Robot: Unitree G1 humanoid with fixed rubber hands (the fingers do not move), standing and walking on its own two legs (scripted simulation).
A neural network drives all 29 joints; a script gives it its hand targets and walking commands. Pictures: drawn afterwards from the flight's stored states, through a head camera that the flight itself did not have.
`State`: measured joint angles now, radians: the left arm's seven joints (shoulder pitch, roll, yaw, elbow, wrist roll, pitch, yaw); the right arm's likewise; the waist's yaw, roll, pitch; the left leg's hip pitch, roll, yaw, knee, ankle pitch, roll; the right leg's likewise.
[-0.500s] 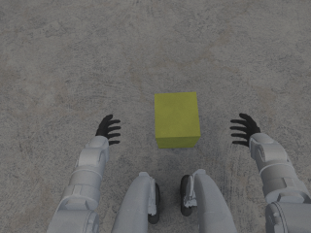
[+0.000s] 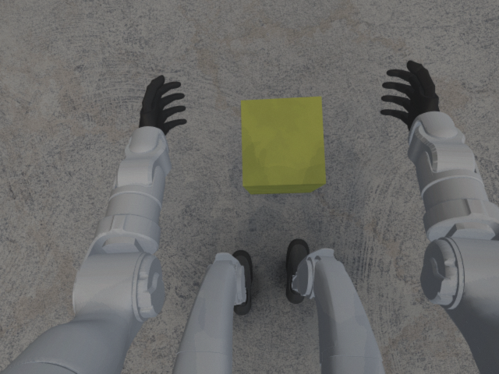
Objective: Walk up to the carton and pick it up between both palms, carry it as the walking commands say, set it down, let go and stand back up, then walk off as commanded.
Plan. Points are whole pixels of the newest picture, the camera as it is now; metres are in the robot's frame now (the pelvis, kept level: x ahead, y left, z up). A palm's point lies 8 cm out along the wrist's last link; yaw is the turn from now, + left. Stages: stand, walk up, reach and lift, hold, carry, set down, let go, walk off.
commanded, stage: reach and lift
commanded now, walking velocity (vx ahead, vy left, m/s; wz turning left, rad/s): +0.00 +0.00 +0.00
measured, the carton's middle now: (280, 153) +0.50 -0.03 -0.52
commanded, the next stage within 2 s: none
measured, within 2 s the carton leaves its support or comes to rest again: neither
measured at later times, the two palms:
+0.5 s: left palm (173, 111) +0.50 +0.17 -0.15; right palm (401, 105) +0.50 -0.22 -0.15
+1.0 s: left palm (195, 137) +0.50 +0.17 -0.31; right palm (369, 129) +0.50 -0.22 -0.31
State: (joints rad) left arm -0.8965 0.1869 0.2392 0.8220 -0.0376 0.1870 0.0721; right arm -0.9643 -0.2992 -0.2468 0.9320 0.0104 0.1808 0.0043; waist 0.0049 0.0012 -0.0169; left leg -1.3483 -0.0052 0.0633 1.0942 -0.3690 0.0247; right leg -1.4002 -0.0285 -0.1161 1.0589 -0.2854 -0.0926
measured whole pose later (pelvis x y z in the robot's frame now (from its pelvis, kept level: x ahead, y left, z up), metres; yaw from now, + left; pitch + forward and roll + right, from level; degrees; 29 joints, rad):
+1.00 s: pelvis -0.02 +0.01 -0.19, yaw +1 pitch +46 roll +2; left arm -1.20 0.24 0.20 0.92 -0.13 0.14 0.15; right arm -1.27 -0.41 -0.19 1.07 0.14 0.11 -0.03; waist 0.00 0.01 0.02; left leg -2.05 0.01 0.09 1.83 -0.58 0.05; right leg -2.12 -0.07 -0.10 1.78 -0.47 -0.11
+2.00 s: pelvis -0.05 +0.01 -0.29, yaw +1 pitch +36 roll +2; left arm -1.43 0.27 0.08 1.13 -0.25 0.06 0.17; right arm -1.49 -0.42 -0.03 1.26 0.28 0.03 -0.10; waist -0.01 0.03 0.34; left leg -2.20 0.01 0.11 2.19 -0.62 0.07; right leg -2.27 -0.09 -0.08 2.13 -0.48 -0.11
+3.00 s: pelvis -0.05 +0.02 -0.30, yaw +0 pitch +35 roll +3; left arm -1.40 0.13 0.33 0.94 -0.05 0.20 0.16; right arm -1.48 -0.34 -0.13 1.10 0.07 0.19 -0.09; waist -0.01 0.04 0.33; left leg -2.23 -0.08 0.08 2.24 -0.63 0.02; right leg -2.33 -0.02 -0.04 2.18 -0.46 -0.08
